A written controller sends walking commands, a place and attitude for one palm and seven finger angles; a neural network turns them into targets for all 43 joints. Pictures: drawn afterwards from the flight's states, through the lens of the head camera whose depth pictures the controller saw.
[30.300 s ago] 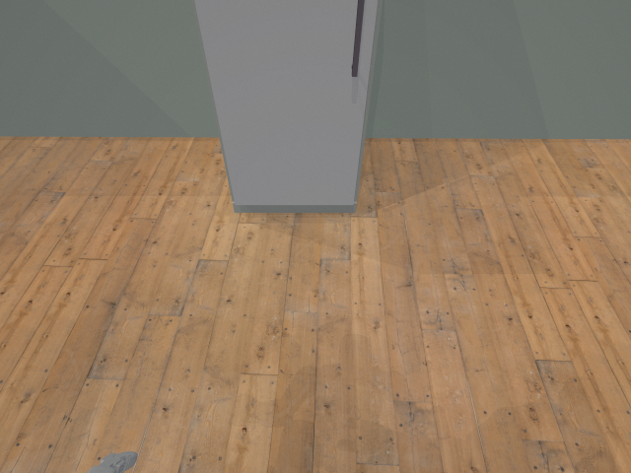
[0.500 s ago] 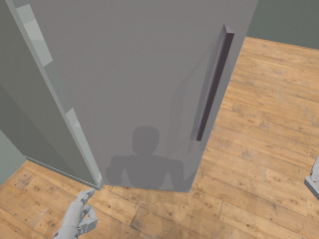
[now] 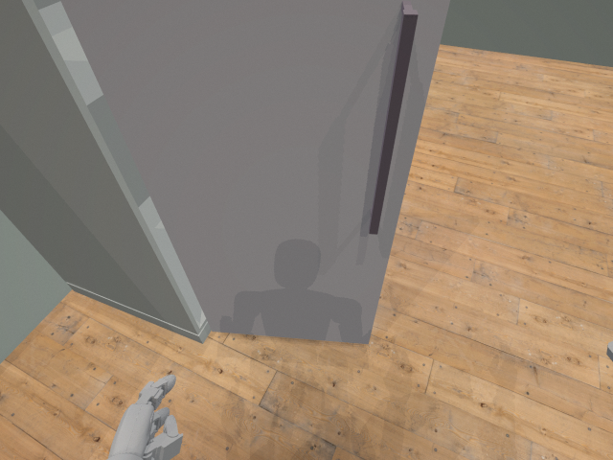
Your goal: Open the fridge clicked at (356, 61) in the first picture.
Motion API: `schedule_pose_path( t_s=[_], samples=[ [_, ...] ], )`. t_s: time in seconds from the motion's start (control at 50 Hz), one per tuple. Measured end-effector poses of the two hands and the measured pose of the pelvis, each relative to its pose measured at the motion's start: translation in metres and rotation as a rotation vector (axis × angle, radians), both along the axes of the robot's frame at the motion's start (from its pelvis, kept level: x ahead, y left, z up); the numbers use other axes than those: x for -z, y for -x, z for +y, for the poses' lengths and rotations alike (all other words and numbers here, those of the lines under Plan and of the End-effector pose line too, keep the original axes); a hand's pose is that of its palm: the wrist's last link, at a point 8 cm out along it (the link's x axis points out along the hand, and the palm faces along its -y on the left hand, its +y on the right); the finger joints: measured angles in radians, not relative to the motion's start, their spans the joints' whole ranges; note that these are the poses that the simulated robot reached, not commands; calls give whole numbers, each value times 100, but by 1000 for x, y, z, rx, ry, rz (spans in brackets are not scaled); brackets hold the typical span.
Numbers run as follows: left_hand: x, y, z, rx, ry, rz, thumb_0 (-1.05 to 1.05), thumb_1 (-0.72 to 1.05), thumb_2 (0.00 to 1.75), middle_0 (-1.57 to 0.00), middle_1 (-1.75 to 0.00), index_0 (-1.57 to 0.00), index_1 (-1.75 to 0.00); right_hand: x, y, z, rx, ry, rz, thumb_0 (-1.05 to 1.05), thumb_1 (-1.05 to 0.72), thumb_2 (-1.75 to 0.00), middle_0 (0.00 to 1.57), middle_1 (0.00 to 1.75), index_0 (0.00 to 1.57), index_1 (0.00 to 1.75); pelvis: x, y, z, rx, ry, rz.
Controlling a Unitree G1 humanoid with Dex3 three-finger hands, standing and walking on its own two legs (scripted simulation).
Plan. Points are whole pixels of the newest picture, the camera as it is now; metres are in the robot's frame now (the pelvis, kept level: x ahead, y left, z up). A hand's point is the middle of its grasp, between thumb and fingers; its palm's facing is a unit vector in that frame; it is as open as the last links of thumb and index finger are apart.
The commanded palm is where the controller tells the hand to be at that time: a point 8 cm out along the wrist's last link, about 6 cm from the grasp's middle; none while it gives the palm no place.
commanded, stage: step back with the hand held close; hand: right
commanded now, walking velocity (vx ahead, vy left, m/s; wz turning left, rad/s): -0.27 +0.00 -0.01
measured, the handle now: (386, 141) +0.55 -0.11 +0.13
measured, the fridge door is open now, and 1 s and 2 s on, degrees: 73 73 73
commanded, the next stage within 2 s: stop stepping back and stand still in 0.50 s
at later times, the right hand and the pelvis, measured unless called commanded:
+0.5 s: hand out of the picture +0.15 -0.23 +0.17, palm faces +0.29 +0.84 -0.46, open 7.4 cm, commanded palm +0.07 -0.29 +0.19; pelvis -0.08 +0.00 +0.00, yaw +3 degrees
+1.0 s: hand out of the picture +0.03 -0.26 +0.18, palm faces +0.36 +0.79 -0.49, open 7.4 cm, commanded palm -0.04 -0.30 +0.19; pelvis -0.17 +0.00 +0.01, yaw +0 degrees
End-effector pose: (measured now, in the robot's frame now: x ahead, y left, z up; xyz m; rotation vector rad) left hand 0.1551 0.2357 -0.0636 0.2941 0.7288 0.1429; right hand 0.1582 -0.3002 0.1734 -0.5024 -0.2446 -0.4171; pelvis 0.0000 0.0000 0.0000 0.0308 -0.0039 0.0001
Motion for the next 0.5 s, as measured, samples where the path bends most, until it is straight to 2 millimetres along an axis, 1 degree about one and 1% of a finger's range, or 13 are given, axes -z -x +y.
schedule_pose_path(
  t_s=[0.08,0.16,0.22,0.28,0.34,0.4,0.46,0.5],
  samples=[
    [0,15,-3,-1,-35,6,2,90,90,-21,-30,-21,-30,-3,5,-2,-44,18,-54,1,-89,-90,21,30,22,30,4,10,-6,8,-17,-8],
    [-3,25,-10,-2,-27,14,2,90,90,-21,-30,-20,-30,-18,13,-14,-28,76,-81,1,-89,-90,21,30,22,30,-3,15,-9,51,-44,-1],
    [-8,27,-18,10,1,19,2,90,90,-21,-30,-20,-30,-31,24,-23,9,95,-81,1,-89,-90,21,30,22,30,-11,16,-9,45,-52,37],
    [-10,24,-25,32,25,9,2,90,90,-21,-30,-21,-30,-31,33,-25,27,78,-47,1,-89,-90,21,30,21,30,-15,20,-7,18,-41,80],
    [-6,17,-27,65,36,-5,2,90,90,-21,-30,-21,-30,-21,36,-16,4,61,-8,1,-89,-90,20,30,21,30,-10,34,-4,-19,-6,106],
    [0,17,-25,70,32,-11,2,90,90,-21,-31,-21,-30,-8,32,-1,-62,32,18,1,-89,-90,20,30,21,30,-6,53,-3,-49,-4,94],
    [-4,27,-20,49,39,-41,2,90,90,-21,-30,-21,-30,-8,32,14,-141,30,21,1,-89,-90,21,30,21,30,-4,72,0,-52,-3,67],
    [-10,37,-15,36,47,-76,2,90,90,-21,-30,-21,-30,-13,40,23,-187,51,10,1,-89,-90,21,30,21,30,-2,85,4,-55,9,53]
  ],
)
